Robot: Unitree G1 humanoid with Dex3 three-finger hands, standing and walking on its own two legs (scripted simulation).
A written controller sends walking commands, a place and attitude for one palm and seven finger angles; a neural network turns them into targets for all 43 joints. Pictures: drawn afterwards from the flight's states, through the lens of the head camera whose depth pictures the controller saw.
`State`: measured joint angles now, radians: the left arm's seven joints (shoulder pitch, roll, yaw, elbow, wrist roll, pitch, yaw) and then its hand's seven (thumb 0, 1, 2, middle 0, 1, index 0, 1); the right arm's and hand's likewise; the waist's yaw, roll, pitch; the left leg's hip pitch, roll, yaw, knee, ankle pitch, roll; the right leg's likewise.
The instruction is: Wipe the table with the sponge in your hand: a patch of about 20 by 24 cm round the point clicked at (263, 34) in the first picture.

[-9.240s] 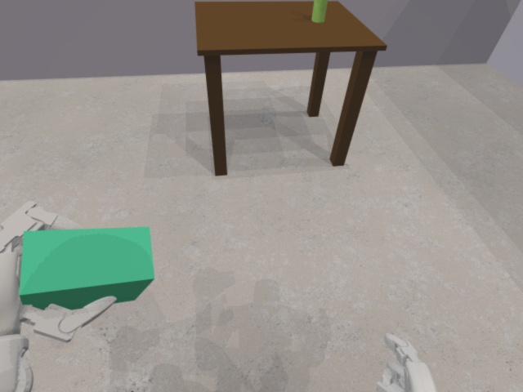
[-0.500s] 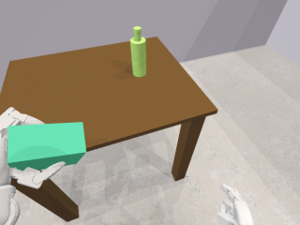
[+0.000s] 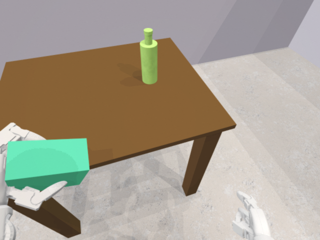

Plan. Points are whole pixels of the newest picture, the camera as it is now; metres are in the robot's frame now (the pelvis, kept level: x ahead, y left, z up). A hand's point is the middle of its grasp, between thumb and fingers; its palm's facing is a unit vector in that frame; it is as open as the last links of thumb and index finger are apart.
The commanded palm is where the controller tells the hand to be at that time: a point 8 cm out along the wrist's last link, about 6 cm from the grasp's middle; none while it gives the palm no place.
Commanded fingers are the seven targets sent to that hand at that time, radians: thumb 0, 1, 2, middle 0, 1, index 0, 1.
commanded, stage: come to a stop and stand still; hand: left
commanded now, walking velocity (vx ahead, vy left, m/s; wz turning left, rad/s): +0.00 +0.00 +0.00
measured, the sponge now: (61, 165) +0.23 +0.21 +0.13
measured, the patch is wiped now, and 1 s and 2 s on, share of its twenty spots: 0.00 0.00 0.00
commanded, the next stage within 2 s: look again from close up in 0.12 s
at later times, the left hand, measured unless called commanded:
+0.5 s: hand (22, 169) +0.21 +0.27 +0.15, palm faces +0.41 -0.83 -0.37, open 10.5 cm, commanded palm +0.15 +0.30 +0.17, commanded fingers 0.00 0.10 1.30 -1.20 -1.60 -1.20 -1.60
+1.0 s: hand (56, 145) +0.27 +0.24 +0.14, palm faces +0.39 -0.85 -0.34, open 10.5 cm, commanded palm +0.21 +0.28 +0.17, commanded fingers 0.00 0.10 1.30 -1.20 -1.60 -1.20 -1.60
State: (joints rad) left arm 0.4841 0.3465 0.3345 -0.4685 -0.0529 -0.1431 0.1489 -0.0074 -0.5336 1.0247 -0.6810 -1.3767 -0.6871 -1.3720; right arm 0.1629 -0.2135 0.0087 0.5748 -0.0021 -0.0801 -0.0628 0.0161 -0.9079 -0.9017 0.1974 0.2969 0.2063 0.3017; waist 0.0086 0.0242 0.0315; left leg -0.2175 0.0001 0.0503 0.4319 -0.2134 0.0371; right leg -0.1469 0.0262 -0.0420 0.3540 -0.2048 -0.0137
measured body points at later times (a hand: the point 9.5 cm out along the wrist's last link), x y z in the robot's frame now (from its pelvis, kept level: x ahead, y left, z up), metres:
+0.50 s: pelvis -0.01 +0.02 +0.00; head +0.01 +0.03 +0.45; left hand +0.18 +0.31 +0.17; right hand +0.17 -0.20 -0.08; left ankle +0.01 +0.09 -0.74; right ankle -0.01 -0.11 -0.74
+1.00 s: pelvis +0.04 +0.00 -0.02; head +0.06 +0.01 +0.43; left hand +0.24 +0.28 +0.16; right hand +0.20 -0.25 -0.10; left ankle +0.02 +0.10 -0.71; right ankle -0.01 -0.11 -0.74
